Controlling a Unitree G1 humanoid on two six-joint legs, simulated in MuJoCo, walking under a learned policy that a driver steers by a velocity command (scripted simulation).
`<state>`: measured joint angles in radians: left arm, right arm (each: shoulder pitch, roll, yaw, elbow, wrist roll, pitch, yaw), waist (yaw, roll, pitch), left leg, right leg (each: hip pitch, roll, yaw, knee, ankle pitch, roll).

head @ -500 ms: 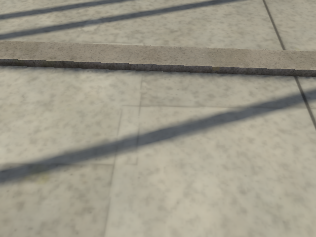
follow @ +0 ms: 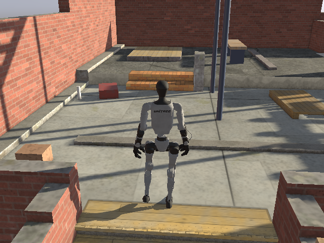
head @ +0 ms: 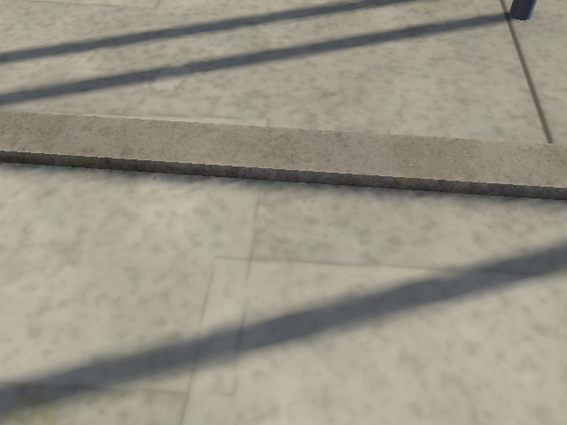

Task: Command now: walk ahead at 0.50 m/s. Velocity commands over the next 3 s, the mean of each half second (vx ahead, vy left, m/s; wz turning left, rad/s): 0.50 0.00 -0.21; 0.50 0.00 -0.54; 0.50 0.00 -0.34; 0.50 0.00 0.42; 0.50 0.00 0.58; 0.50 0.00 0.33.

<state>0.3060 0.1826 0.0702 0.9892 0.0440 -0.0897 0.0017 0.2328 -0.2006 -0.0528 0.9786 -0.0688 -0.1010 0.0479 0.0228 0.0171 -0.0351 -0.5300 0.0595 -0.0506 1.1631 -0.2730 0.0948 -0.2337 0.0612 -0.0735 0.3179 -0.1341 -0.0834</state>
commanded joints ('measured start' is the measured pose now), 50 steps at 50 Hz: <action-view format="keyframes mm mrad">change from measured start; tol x32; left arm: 1 2 10 -9 -57 15 -26 -11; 50 -87 193 49 -248 -58 27 -19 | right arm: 1 -22 19 4 -40 1 -2 8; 14 -441 -58 -16 -205 101 -11 -30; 20 155 -240 -77 -77 70 -18 -52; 50 -108 -192 -52 -153 76 -54 -61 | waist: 1 -26 -52 -9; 15 24 -75 105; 20 -149 281 -440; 27 2 79 16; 50 0 -43 -80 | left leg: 1 -193 52 -18 -50 94 -16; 15 -83 -14 22 -692 276 -56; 18 503 10 -1 -643 260 23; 20 1035 388 -655 -776 143 223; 26 312 229 -125 -992 116 84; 40 556 257 213 -957 327 34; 44 465 181 311 -429 795 -39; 46 -218 -87 121 217 -302 -138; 50 -222 75 -15 60 -48 -85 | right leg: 1 108 -281 245 -192 190 -198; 15 270 -290 232 -56 266 -98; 18 68 -190 191 345 460 -40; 20 -491 -5 184 963 -451 49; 22 -595 -122 179 1071 -306 44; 40 -458 -168 35 364 15 8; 44 81 0 -66 237 -37 -88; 46 625 -397 844 10 -200 -357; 50 240 -286 462 -40 91 -206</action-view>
